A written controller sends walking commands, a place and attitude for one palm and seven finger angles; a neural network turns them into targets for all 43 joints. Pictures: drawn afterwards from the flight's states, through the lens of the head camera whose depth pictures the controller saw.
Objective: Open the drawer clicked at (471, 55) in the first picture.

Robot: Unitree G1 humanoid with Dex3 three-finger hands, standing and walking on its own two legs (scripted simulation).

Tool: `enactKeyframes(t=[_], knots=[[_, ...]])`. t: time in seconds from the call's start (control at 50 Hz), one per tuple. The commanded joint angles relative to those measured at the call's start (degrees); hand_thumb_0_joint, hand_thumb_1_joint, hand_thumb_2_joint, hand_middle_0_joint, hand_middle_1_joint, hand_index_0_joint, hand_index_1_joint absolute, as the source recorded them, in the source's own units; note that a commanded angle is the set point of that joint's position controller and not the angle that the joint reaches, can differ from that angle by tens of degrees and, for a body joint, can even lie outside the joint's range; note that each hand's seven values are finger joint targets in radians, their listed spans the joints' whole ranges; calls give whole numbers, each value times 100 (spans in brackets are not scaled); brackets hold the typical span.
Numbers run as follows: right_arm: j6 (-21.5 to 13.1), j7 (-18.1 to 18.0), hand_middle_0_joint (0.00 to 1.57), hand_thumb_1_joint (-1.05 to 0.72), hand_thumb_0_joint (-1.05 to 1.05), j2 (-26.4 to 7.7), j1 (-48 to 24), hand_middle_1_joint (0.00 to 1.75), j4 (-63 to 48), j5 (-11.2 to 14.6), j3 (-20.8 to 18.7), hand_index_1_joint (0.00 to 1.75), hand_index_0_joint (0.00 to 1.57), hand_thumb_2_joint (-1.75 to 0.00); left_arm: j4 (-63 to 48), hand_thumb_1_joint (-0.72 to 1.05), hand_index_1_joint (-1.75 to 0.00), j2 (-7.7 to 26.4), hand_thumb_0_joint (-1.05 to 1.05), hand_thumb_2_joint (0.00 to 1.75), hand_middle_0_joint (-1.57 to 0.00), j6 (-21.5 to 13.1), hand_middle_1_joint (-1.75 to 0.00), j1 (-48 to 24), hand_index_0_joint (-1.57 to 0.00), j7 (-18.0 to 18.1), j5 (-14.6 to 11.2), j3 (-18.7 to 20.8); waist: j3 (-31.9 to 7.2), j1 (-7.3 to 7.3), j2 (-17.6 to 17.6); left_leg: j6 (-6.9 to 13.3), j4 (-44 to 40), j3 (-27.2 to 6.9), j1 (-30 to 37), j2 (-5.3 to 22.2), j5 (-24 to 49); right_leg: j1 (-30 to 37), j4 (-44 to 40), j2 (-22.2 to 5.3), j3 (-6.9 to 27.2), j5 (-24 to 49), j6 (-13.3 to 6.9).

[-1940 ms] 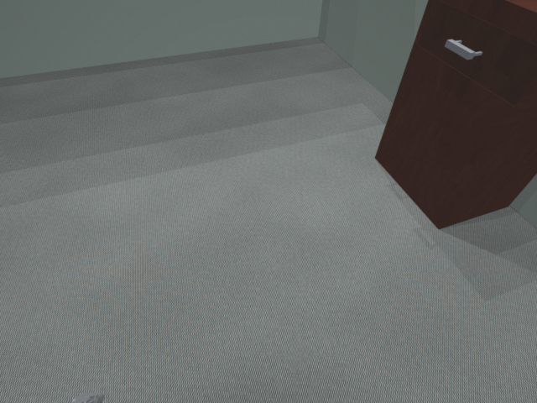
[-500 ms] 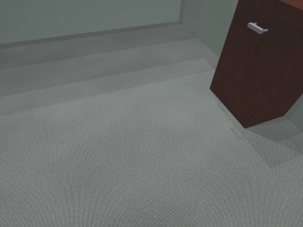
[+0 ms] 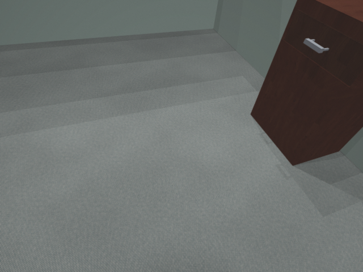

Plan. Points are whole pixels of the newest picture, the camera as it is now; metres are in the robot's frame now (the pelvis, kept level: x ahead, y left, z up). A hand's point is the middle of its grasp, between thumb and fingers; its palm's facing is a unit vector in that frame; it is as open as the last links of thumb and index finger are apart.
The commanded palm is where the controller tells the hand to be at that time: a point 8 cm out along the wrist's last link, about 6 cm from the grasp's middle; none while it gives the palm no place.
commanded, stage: walk to a spot facing it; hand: left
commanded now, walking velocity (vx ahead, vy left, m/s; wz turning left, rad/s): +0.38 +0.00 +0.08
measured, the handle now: (316, 45) +1.21 -0.69 -0.01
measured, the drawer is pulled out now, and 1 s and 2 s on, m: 0.00 0.00 0.00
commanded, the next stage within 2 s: turn to face it in 1.40 s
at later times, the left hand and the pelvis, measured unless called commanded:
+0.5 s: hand (125, 238) +0.24 +0.15 -0.18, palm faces +0.11 -0.97 -0.20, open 7.2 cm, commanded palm none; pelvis +0.20 -0.03 -0.01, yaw +5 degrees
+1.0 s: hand (122, 173) +0.45 +0.20 -0.17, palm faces +0.12 -0.98 -0.15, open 7.3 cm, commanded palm none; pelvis +0.42 +0.02 +0.01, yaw +5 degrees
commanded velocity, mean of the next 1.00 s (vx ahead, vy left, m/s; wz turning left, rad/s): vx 0.38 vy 0.00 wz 0.03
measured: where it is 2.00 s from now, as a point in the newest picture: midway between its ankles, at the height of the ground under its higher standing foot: (170, 181)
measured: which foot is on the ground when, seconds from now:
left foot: down 0.00-0.28, up 0.30-0.62, down 0.64-1.00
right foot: up 0.00-0.26, down 0.28-0.64, up 0.66-1.00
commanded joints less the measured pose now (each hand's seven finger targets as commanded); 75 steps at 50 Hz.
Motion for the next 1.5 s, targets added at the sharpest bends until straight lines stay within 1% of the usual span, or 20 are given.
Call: enactKeyframes(t=[0.0,0.16,0.22,0.24,0.26,0.28,0.34,0.4,0.58,0.6,0.64,0.7,0.78,1.02,1.08,1.1,1.14,1.18,1.28,1.48], knots=[[-151,-135,20,-90,0,-875,762,30,99,21,-212,30,20,-90,-832,90,-30,267,0,90,-20,-326,-30,-994,-20,-36,-10,115,600,-79,892,941,-1541,-1596,810,1612,2136,-1871,337,-442,58,518,119],[-148,-148,20,-90,0,-702,925,30,355,-20,-282,30,20,-90,-1043,90,-30,2,0,90,-20,-325,-30,-1578,-20,-77,-34,160,778,-79,1009,693,-1520,-819,246,1382,2479,-595,-1694,-161,-466,1299,5],[-120,-134,20,-90,0,-789,762,30,338,23,-316,30,20,-90,-639,90,-30,302,0,90,-20,-420,-30,-172,-20,-28,9,277,95,595,588,404,325,-419,-20,1091,3728,1414,-2385,190,-672,1517,-173],[-118,-75,20,-90,0,-674,803,30,249,62,-316,30,20,-90,-398,90,-30,718,0,90,-20,-508,-30,723,-20,36,59,387,-501,935,45,186,1825,-242,-1039,824,2864,2908,-2600,-507,128,1316,-454],[-164,-39,20,-90,0,-239,1024,30,29,130,-240,30,20,-90,-230,90,-30,1424,0,90,-20,-536,-30,1433,-20,145,66,579,-1261,1010,-1258,-40,3937,58,-2570,23,-511,4058,-3345,-2369,2789,1066,-1101],[-129,-42,20,-90,0,-325,464,30,-135,125,-263,30,20,-90,-195,90,-30,1506,0,90,-20,-496,-30,1403,-20,154,-54,564,-992,1038,-735,63,4980,-405,-2953,180,-1233,3432,-4021,-2736,3461,382,-1396],[19,69,20,-90,0,-174,-138,30,-308,-7,-335,30,20,-90,-511,90,-30,605,0,90,-20,-492,-30,-136,-20,206,3,306,466,352,-276,27,4965,-557,-2891,910,-159,765,-4455,-2161,1978,-574,-973],[224,111,20,-90,0,-33,187,30,-249,-37,-314,30,20,-90,-576,90,-30,369,0,90,-20,-527,-30,-445,-20,211,55,209,463,-80,-474,-197,3848,-226,-2185,960,82,-156,-4565,-1658,568,238,-680],[45,256,20,-90,0,-412,-322,30,-653,-19,-378,30,20,-90,-484,90,-30,736,0,90,-20,-471,-30,-208,-20,125,30,308,431,-194,60,-249,704,649,-372,473,718,12,-3640,-1203,-94,340,-521],[12,206,20,-90,0,-689,161,30,-498,-35,-443,30,20,-90,-514,90,-30,589,0,90,-20,-449,-30,-121,-20,103,10,273,214,-404,715,-179,306,401,455,550,314,-272,-2612,-896,-370,663,-382],[-20,74,20,-90,0,-1658,1262,30,-275,-92,-632,30,20,-90,-906,90,-30,253,0,90,-20,-439,-30,-412,-20,55,-22,185,-108,-729,2748,622,-1557,-3104,1313,2559,-647,-1912,875,141,-488,-881,38],[-77,-30,20,-90,0,-968,32,30,-551,-29,-404,30,20,-90,-685,90,-30,279,0,90,-20,-416,-30,-582,-20,-23,39,260,422,-192,790,568,-1634,-1982,224,2189,-162,-2014,1634,-554,197,573,21],[-195,-56,20,-90,0,-612,-195,30,-459,27,-354,30,20,-90,-427,90,-30,85,0,90,-20,-239,-30,-69,-20,-28,69,250,216,145,826,404,-1734,-574,13,1630,1120,-1470,1155,-589,82,1303,205],[-146,-68,20,-90,0,-663,561,30,124,-40,-386,30,20,-90,-907,90,-30,-35,0,90,-20,-295,-30,-1610,-20,-80,8,232,759,-141,962,567,-1513,87,628,1725,2336,-1155,-1760,-358,-436,1541,40],[-111,-76,20,-90,0,-794,349,30,159,-26,-405,30,20,-90,-634,90,-30,174,0,90,-20,-387,-30,-612,-20,-63,28,298,219,408,786,392,-166,320,621,1579,3722,349,-2345,43,-698,1397,-181],[-113,-52,20,-90,0,-781,306,30,153,11,-405,30,20,-90,-340,90,-30,414,0,90,-20,-464,-30,317,-20,-37,67,369,-313,804,475,208,1075,492,128,1293,3690,1691,-2622,80,-637,1630,-272],[-120,20,20,-90,0,-265,530,30,-193,110,-297,30,20,-90,-65,90,-30,1502,0,90,-20,-526,-30,1504,-20,105,0,578,-1293,911,-1408,-129,4641,277,-2642,92,-1125,3720,-3754,-2561,3147,1635,-1128],[-59,32,20,-90,0,-276,-121,30,-282,77,-382,30,20,-90,-341,90,-30,1143,0,90,-20,-477,-30,455,-20,122,-42,498,-341,708,-551,-28,5401,-384,-3082,666,-354,2137,-4365,-2448,2690,-155,-1013],[204,100,20,-90,0,19,122,30,-118,-41,-341,30,20,-90,-385,90,-30,175,0,90,-20,-625,-30,-157,-20,189,39,212,297,15,-307,-247,4219,-264,-2540,934,575,566,-4449,-1618,230,1643,-550],[218,354,20,-90,0,-191,-1543,30,-985,-15,-300,30,20,-90,-374,90,-30,549,0,90,-20,-598,-30,181,-20,224,23,215,685,260,-389,-209,1513,331,-2418,743,1131,1389,-4120,-1662,-789,3082,-409]])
